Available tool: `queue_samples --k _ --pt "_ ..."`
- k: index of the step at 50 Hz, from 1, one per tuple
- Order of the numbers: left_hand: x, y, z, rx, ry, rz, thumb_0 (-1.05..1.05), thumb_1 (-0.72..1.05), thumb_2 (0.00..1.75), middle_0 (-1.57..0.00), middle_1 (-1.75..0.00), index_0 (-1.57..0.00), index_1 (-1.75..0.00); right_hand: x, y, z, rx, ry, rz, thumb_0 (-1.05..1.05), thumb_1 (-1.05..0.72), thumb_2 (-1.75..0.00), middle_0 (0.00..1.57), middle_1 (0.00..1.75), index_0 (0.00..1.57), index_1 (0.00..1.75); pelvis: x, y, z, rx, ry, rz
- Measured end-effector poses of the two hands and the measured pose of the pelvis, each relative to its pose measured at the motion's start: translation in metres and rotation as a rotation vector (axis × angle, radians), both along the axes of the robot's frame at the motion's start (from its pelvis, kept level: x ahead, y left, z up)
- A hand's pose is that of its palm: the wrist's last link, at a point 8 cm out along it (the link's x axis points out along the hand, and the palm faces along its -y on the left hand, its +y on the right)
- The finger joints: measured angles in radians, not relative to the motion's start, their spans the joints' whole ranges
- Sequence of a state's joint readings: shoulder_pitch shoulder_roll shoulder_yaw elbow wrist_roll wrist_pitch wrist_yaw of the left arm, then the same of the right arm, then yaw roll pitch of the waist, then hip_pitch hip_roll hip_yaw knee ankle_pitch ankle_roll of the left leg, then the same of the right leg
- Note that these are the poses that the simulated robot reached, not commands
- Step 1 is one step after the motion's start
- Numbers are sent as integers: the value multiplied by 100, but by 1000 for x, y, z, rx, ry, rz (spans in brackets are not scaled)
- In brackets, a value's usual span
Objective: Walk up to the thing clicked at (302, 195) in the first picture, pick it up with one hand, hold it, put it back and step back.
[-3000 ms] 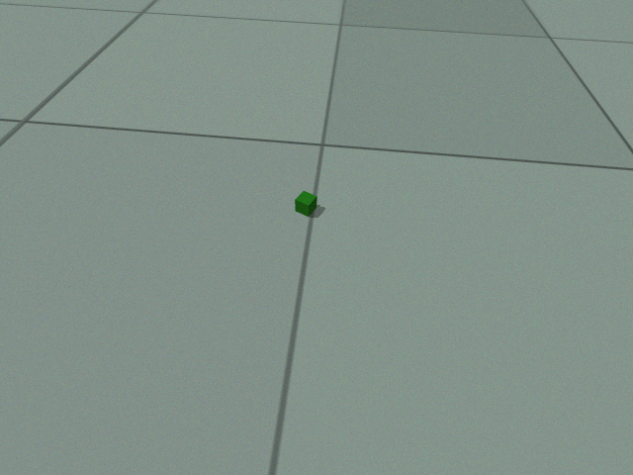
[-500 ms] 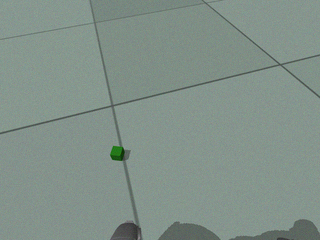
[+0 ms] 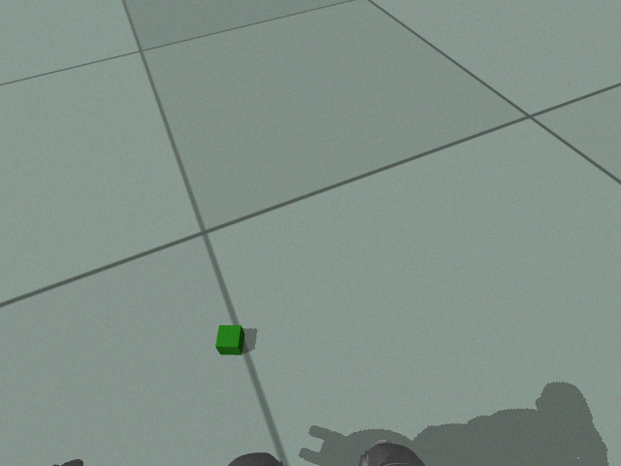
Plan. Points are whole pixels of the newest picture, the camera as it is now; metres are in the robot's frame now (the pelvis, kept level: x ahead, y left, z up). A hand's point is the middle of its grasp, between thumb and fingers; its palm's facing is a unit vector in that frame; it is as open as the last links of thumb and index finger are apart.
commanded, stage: walk up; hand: left
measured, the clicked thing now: (230, 340) +0.56 +0.29 -0.71
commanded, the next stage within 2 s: stand in 1.72 s
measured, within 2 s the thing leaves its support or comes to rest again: neither
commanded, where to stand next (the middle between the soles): +0.12 +0.04 m, yaw -2 degrees
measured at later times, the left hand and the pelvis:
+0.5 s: hand out of the picture +0.13 +0.36 -0.15, palm faces -0.07 -0.93 -0.37, open 7.4 cm; pelvis +0.05 +0.09 +0.00, yaw -3 degrees
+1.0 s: hand (87, 460) +0.16 +0.32 -0.12, palm faces -0.10 -0.93 -0.35, open 7.4 cm; pelvis +0.05 +0.07 +0.02, yaw -4 degrees
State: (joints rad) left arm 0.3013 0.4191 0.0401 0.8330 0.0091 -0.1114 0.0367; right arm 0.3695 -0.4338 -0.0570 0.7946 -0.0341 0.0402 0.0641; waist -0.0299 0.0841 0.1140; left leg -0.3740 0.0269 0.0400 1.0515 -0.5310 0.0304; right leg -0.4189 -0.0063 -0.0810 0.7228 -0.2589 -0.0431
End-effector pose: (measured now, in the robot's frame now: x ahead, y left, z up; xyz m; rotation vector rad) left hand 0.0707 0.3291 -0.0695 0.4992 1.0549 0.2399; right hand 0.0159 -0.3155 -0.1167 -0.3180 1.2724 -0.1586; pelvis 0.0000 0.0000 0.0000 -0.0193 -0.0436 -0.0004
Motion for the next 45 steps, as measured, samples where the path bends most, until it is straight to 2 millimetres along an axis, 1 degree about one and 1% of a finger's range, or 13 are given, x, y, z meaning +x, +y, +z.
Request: queue_samples --k 5,8,10,12,14,16,19,24,28,34,40,45 --pt "9 26 7 18 19 12 1 90 89 -21 -30 -20 -30 53 26 1 6 -76 26 1 -91 -89 20 30 21 30 15 26 3 1 2 -5" --pt "16 46 1 14 37 6 1 90 89 -21 -30 -20 -30 78 42 3 -5 -126 23 1 -91 -89 20 30 21 30 24 44 0 15 6 -20" --pt "24 62 -10 3 46 10 1 90 89 -21 -30 -20 -30 88 53 1 -28 -154 18 1 -91 -89 20 30 21 30 29 58 -7 24 5 -28" --pt "32 73 -22 -14 60 31 1 90 89 -21 -30 -20 -30 93 64 0 -49 -165 12 0 -91 -89 20 30 21 30 33 70 -12 40 -3 -36" --pt "39 79 -30 -34 79 40 1 90 89 -20 -30 -20 -30 96 74 3 -54 -161 6 0 -91 -89 20 30 21 30 38 77 -11 22 0 -35" --pt "46 81 -36 -55 88 40 1 90 89 -20 -30 -20 -30 98 82 7 -59 -156 4 1 -91 -89 20 30 21 30 42 80 -10 16 5 -41" --pt "53 81 -43 -82 101 42 1 90 89 -20 -30 -20 -30 104 87 12 -68 -153 7 1 -91 -89 20 30 21 30 46 83 -8 4 12 -49" --pt "58 73 -45 -130 132 37 1 90 89 -20 -30 -20 -30 110 88 22 -89 -143 2 1 -91 -89 20 30 21 30 50 86 0 4 20 -45" --pt "62 65 -44 -149 137 32 1 90 89 -20 -30 -20 -30 113 83 27 -103 -141 3 1 -90 -89 21 30 21 30 50 84 5 3 20 -48" --pt "64 54 -38 -154 138 28 1 90 89 -20 -30 -20 -30 116 69 32 -106 -149 -17 1 -91 -89 20 30 21 30 47 75 10 11 13 -49" --pt "67 43 -28 -149 140 16 1 90 89 -20 -30 -20 -30 111 61 31 -86 -146 -39 1 -91 -89 20 30 21 30 46 69 15 23 8 -56" --pt "74 37 -22 -152 134 11 1 90 89 -20 -30 -20 -30 99 62 28 -67 -115 -60 1 -91 -89 20 30 21 30 46 67 20 29 5 -63"
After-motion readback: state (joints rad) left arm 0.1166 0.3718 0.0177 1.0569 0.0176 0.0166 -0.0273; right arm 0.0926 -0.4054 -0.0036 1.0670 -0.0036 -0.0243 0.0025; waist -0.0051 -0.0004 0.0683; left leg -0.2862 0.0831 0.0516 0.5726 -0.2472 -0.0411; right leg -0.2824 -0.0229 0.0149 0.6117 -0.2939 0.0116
